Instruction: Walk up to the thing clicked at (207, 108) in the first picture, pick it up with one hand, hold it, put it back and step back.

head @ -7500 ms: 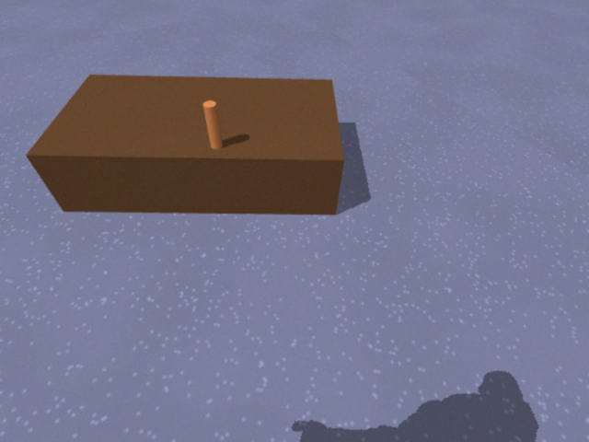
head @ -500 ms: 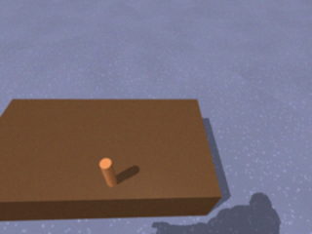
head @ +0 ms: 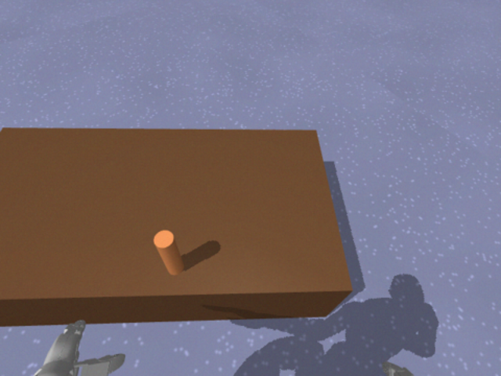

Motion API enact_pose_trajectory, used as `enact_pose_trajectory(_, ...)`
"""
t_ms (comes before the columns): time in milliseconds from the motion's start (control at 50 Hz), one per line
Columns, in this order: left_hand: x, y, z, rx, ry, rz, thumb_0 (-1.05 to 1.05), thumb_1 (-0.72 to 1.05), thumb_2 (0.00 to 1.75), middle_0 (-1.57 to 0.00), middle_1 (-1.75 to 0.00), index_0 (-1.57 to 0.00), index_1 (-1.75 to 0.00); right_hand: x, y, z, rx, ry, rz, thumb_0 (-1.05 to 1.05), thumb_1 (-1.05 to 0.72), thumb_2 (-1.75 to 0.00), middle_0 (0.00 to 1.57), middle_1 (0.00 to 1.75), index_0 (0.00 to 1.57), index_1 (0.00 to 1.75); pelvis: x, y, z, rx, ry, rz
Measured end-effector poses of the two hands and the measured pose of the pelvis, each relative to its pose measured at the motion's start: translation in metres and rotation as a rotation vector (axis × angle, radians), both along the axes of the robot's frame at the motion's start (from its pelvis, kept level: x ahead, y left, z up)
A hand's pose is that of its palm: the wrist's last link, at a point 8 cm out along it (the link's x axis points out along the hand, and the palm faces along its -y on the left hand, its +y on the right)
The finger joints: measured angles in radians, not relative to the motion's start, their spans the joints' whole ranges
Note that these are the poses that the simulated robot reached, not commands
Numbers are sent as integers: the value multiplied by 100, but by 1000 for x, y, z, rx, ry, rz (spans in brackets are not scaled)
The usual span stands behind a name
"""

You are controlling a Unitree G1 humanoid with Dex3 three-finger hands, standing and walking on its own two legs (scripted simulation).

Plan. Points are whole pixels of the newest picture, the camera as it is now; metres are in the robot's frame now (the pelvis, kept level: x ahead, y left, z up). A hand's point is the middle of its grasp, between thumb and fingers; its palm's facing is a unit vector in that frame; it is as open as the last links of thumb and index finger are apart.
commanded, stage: go down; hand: left
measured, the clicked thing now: (170, 254) +0.46 +0.21 -0.34
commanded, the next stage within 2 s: none
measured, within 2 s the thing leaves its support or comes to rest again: neither
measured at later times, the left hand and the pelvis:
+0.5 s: hand (87, 360) +0.17 +0.27 -0.14, palm faces +0.05 -0.94 -0.34, open 17.1 cm; pelvis +0.03 +0.00 -0.02, yaw +1 degrees
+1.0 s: hand (82, 367) +0.16 +0.28 -0.13, palm faces +0.06 -0.94 -0.34, open 17.4 cm; pelvis +0.02 +0.01 -0.05, yaw +1 degrees
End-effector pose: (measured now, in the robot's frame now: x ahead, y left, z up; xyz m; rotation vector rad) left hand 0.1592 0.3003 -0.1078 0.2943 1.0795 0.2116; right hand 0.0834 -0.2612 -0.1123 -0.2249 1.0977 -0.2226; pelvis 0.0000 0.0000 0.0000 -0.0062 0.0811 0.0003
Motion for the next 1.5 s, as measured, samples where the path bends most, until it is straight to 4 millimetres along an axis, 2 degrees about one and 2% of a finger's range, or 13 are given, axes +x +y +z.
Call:
enact_pose_trajectory(120, 3, 9, 10, 29, 32, 12, 1, 12, 23, -5, -7, -6, -6, 9, 7, 2, 14, -60, -18, 1, -95, -90, 20, 30, 20, 30, 9, 3, -2, -1, 11, -3)
enact_pose_trajectory(280, -7, 10, 5, -6, 81, 50, 0, -27, 12, -6, -7, -6, -6, 47, 9, 6, -11, -161, 35, 1, -89, -89, 20, 30, 20, 30, 16, 6, -8, -1, 35, 5)
enact_pose_trajectory(380, -3, 12, 4, -14, 47, 41, 0, -40, 9, -7, -7, -6, -7, 68, 8, 9, -41, -207, 63, 1, -86, -88, 20, 30, 20, 30, 21, 4, -14, -4, 50, 12)
enact_pose_trajectory(500, 4, 18, 8, -3, 28, 31, 0, -45, 7, -7, -7, -6, -7, 84, 8, 12, -61, -256, 71, 1, -85, -88, 20, 30, 20, 30, 27, 4, -19, -11, 61, 18)
enact_pose_trajectory(620, 3, 20, 9, -12, 38, 28, 0, -48, 6, -8, -7, -7, -7, 89, 11, 8, -63, -280, 72, 1, -85, -88, 20, 30, 20, 30, 29, 5, -24, -16, 76, 19)
enact_pose_trajectory(900, -3, 21, 8, -7, -4, 22, 0, -53, 6, -8, -7, -6, -7, 81, 18, -5, -68, -308, 62, 2, -86, -88, 20, 30, 20, 30, 23, 8, -40, -29, 113, 20)
enact_pose_trajectory(1280, -31, 26, 9, 2, -28, 35, 0, -58, 7, -8, -8, -7, -8, 74, 28, -6, -94, -421, 65, 2, -86, -88, 21, 30, 20, 30, 3, 12, -55, -47, 117, 31)
enact_pose_trajectory(1500, -37, 28, 10, 9, -35, 45, 0, -58, 9, -7, -9, -6, -9, 65, 29, -10, -103, -430, 62, 2, -85, -88, 21, 30, 20, 30, -2, 11, -59, -51, 120, 33)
